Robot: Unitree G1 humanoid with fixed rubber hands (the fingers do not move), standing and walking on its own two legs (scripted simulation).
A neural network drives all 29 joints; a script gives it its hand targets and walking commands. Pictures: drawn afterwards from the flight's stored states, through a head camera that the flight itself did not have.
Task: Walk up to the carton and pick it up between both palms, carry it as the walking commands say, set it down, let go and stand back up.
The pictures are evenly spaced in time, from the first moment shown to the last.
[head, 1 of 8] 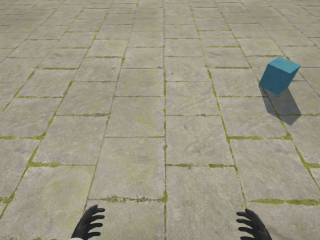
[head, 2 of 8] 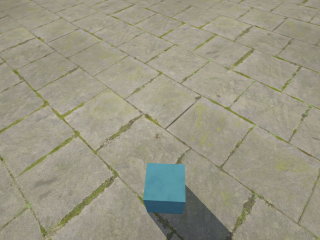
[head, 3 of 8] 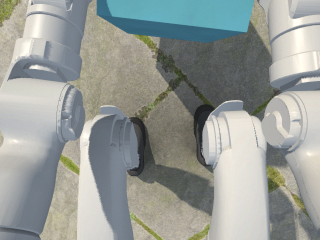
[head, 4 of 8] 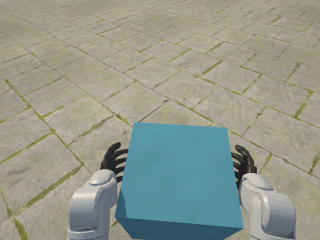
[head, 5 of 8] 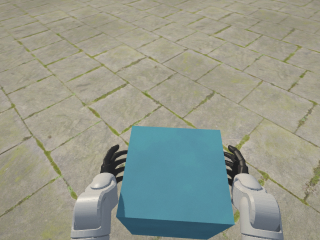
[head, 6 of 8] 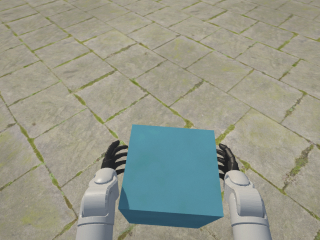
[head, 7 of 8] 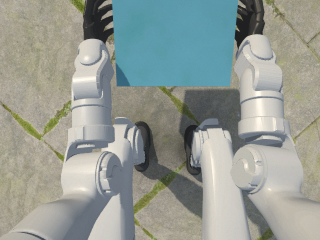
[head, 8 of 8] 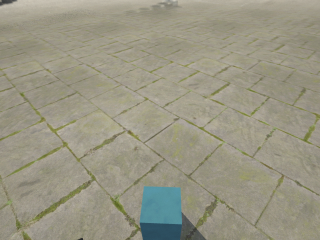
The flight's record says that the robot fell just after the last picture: no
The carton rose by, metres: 0.67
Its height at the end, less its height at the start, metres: +0.00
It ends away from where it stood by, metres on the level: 2.67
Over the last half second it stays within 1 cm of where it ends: yes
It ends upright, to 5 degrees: yes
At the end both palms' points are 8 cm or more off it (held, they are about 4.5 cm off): yes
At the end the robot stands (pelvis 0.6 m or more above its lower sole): yes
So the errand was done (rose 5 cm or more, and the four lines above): yes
